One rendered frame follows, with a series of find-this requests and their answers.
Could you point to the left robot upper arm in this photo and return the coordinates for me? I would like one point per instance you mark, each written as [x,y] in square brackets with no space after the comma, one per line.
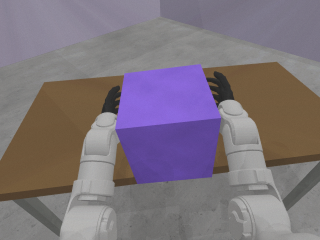
[90,222]

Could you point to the left robot forearm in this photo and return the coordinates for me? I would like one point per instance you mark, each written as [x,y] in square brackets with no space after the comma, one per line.
[98,157]

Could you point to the left robot hand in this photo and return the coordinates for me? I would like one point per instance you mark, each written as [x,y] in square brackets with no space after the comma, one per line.
[110,103]

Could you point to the right robot forearm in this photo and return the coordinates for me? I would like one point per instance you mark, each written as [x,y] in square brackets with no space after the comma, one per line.
[243,148]

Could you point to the carton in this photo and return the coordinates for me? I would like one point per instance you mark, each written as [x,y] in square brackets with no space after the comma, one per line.
[168,124]

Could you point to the right robot upper arm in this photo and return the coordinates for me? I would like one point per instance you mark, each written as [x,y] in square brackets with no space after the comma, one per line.
[261,217]

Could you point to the table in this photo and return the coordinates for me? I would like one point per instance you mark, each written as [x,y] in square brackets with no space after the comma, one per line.
[43,158]

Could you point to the right robot hand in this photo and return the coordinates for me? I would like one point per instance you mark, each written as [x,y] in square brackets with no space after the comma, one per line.
[224,89]

